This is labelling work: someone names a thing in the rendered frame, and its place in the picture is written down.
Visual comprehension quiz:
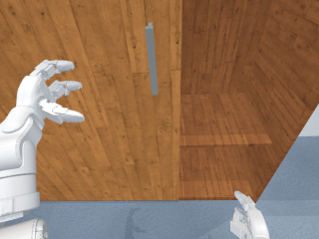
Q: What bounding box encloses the handle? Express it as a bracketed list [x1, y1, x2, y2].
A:
[145, 22, 159, 96]

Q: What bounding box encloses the right robot hand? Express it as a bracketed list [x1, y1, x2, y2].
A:
[230, 190, 270, 239]

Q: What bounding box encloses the wardrobe door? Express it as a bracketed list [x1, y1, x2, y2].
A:
[0, 0, 182, 201]

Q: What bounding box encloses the robot left upper arm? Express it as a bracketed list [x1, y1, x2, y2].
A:
[0, 218, 50, 239]

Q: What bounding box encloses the robot left forearm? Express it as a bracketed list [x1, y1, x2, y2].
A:
[0, 106, 45, 228]

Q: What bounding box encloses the left robot hand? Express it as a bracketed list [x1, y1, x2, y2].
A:
[16, 60, 85, 124]

